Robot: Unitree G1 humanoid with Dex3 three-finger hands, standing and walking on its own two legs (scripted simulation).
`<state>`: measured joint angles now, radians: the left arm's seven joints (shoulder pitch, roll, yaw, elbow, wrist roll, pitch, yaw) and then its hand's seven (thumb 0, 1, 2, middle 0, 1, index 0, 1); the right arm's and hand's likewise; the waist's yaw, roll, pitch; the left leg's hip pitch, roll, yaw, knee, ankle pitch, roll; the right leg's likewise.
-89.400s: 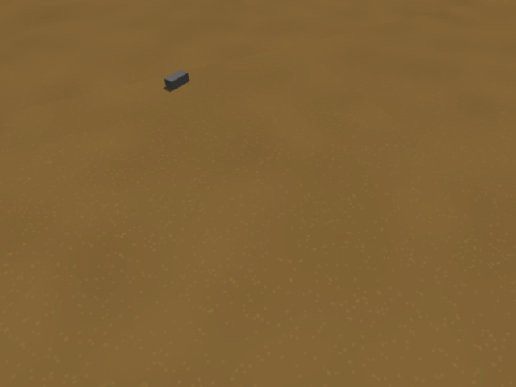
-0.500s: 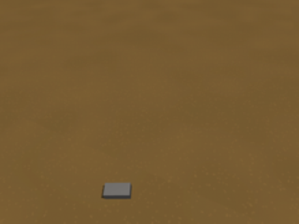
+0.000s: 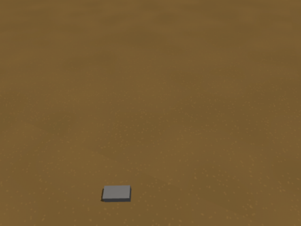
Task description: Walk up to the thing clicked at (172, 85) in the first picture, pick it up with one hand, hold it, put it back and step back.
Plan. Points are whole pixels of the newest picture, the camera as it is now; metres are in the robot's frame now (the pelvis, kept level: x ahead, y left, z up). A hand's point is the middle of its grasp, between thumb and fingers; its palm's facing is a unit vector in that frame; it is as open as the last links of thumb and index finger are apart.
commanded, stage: stand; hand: left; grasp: from above
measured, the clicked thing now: (117, 193) +0.46 +0.24 -0.75
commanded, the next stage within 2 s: step back in 0.06 s
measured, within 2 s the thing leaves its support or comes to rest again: neither
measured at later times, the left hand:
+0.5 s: hand out of the picture +0.06 +0.31 -0.18, palm faces -0.08 -0.93 -0.37, open 7.4 cm
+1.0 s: hand out of the picture -0.04 +0.29 -0.14, palm faces -0.09 -0.91 -0.40, open 7.4 cm
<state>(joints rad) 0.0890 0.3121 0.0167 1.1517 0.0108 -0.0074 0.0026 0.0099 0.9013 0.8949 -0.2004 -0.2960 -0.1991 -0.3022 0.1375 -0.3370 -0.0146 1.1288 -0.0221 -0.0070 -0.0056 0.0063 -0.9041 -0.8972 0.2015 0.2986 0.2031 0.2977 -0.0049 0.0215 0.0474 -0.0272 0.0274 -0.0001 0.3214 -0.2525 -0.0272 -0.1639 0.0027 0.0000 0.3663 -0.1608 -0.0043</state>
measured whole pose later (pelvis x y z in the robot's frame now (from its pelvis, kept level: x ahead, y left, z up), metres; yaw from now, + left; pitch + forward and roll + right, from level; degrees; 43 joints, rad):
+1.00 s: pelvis -0.19 +0.04 -0.01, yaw -6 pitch -2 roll +2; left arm 0.13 0.34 0.06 0.80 0.03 0.05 0.01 0.01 0.90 0.89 -0.20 -0.30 -0.20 -0.30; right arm 0.13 -0.39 -0.04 0.88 0.00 0.04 -0.02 0.01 -0.90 -0.90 0.20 0.30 0.20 0.30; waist 0.02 0.00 0.16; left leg -0.39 -0.11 -0.12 1.10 -0.53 -0.02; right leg -0.30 0.01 0.08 0.58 -0.25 -0.02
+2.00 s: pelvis -0.52 +0.02 -0.02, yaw -1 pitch -4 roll -1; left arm 0.09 0.38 0.06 0.80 0.02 0.09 0.02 0.01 0.90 0.89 -0.20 -0.30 -0.20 -0.30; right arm 0.23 -0.36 -0.03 0.89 -0.05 0.04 0.00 0.01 -0.90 -0.90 0.20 0.30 0.21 0.30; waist -0.03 -0.03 0.20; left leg -0.26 -0.03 -0.05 0.66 -0.34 0.03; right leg -0.50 0.04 0.07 1.01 -0.50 -0.01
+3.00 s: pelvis -0.64 -0.02 -0.02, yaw -1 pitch -3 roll +0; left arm 0.21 0.34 0.05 0.96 0.04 -0.04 -0.02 0.01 0.90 0.89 -0.20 -0.30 -0.20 -0.30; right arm 0.24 -0.40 -0.05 0.98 -0.03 0.01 0.00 0.01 -0.90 -0.90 0.20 0.30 0.20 0.30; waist 0.02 0.04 0.07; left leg -0.33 -0.01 -0.08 0.88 -0.49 0.00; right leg -0.27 0.00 -0.03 0.59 -0.27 -0.04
